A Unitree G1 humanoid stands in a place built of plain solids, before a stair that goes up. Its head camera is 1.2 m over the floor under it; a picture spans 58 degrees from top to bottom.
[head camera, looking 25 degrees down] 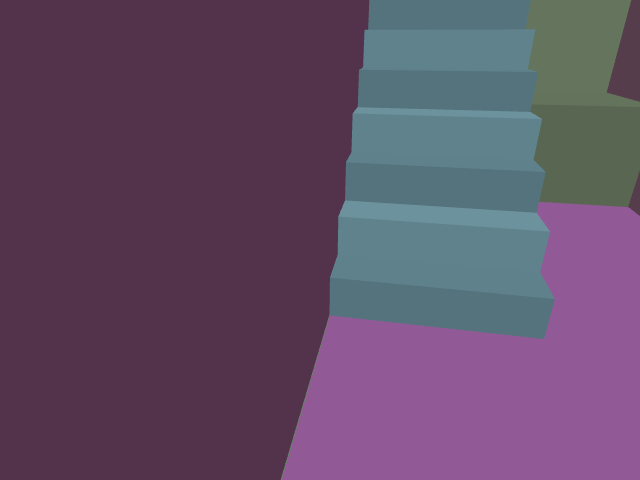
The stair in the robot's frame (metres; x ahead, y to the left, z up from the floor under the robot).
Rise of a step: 0.21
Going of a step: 0.23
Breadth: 0.96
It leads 11 degrees to the right of straight ahead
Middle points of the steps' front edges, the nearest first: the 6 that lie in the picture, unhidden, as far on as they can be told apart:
1.63 -0.52 0.21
1.86 -0.56 0.42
2.09 -0.60 0.62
2.32 -0.65 0.83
2.55 -0.69 1.04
2.78 -0.73 1.25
